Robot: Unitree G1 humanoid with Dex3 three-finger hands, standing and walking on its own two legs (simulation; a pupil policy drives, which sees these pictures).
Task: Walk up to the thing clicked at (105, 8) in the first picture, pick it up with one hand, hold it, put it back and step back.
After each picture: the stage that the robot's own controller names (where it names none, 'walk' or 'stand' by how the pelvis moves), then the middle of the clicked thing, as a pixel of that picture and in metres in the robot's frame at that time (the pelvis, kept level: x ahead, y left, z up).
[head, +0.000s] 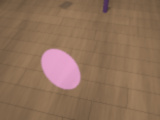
stand; (106, 3) +2.06 -0.33 -0.65
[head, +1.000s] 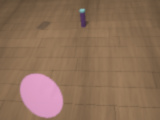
walk; (82, 18) +1.93 +0.10 -0.61
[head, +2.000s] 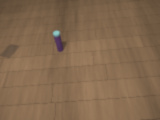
walk; (58, 41) +1.29 +0.37 -0.64
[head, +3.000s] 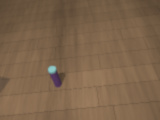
walk; (55, 77) +0.83 +0.34 -0.65
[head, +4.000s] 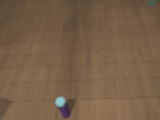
walk; (63, 108) +0.52 +0.25 -0.64
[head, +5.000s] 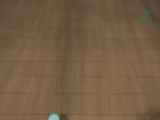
stand; out of the picture +0.41 +0.20 -0.64
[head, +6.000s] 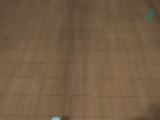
stand; out of the picture +0.39 +0.20 -0.66
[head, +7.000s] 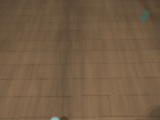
stand; out of the picture +0.40 +0.21 -0.66
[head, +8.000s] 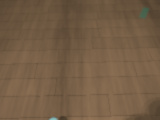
stand; out of the picture +0.39 +0.22 -0.66
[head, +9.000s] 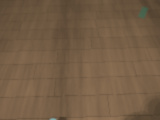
stand; out of the picture +0.38 +0.22 -0.66
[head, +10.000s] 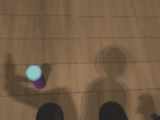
go down; (37, 78) +0.43 +0.22 -0.43
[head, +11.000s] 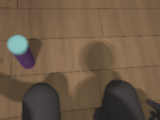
go down; (23, 54) +0.47 +0.25 -0.27
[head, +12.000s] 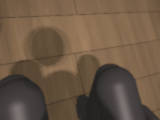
close in; out of the picture +0.45 +0.28 -0.18
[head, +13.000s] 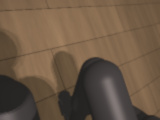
close; out of the picture +0.44 +0.30 -0.16
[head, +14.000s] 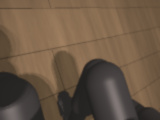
lift; out of the picture +0.41 +0.29 -0.16
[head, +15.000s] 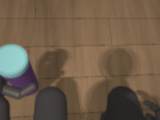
lift; (21, 76) +0.33 +0.21 -0.02
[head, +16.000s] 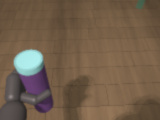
hold; (37, 86) +0.31 +0.16 +0.05
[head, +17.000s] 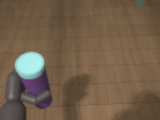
hold; (37, 85) +0.32 +0.16 +0.04
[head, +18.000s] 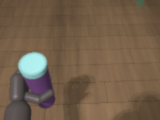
crouch; (40, 85) +0.32 +0.16 +0.03
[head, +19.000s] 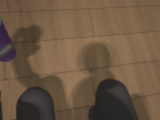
crouch; out of the picture +0.46 +0.24 -0.04
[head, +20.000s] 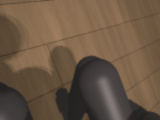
lower; out of the picture +0.44 +0.30 -0.17
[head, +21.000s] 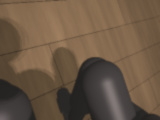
lower; out of the picture +0.44 +0.31 -0.16
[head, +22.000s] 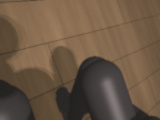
lower; out of the picture +0.45 +0.32 -0.16
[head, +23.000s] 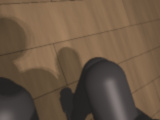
lower; out of the picture +0.44 +0.31 -0.16
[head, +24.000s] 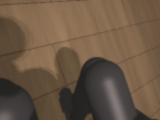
open; out of the picture +0.44 +0.30 -0.16
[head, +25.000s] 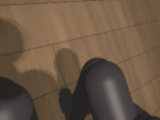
rise; out of the picture +0.44 +0.30 -0.17
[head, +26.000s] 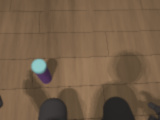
walk; (43, 72) +0.46 +0.22 -0.41
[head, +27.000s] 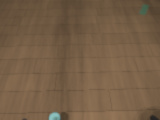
stand; out of the picture +0.41 +0.19 -0.60
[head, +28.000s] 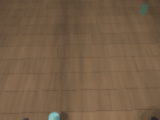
stand; out of the picture +0.41 +0.20 -0.60
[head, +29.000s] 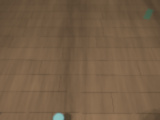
stand; out of the picture +0.42 +0.18 -0.64
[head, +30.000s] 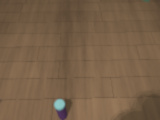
walk; (61, 110) +0.45 +0.16 -0.63
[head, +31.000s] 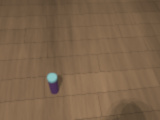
walk; (53, 84) +0.59 +0.19 -0.64
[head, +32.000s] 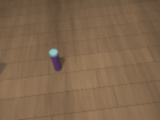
walk; (55, 60) +0.89 +0.33 -0.63
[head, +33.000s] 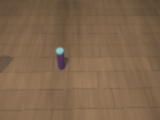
stand; (60, 59) +1.01 +0.22 -0.65
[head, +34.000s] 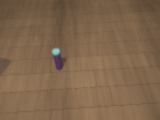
stand; (57, 59) +1.02 +0.26 -0.66
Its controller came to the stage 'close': yes
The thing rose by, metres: 0.69
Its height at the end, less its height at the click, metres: +0.00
